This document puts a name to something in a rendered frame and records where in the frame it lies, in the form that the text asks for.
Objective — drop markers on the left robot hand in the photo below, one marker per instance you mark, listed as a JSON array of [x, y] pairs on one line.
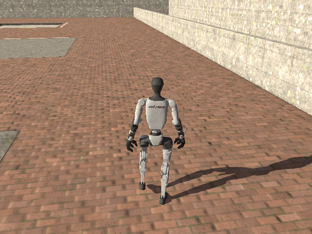
[[128, 144]]

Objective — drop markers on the right robot hand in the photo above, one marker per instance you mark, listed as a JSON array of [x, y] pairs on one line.
[[182, 141]]

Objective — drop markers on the robot left forearm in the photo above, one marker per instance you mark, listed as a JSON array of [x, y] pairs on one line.
[[132, 131]]

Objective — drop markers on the robot right forearm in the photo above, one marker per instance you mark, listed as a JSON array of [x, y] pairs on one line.
[[180, 130]]

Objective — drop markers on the right robot upper arm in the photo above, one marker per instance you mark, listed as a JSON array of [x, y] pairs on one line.
[[174, 111]]

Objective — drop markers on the humanoid robot torso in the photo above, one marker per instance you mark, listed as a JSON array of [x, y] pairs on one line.
[[156, 117]]

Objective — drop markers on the robot left foot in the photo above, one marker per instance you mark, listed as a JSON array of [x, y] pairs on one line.
[[142, 186]]

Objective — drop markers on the left robot upper arm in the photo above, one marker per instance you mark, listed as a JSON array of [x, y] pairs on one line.
[[141, 102]]

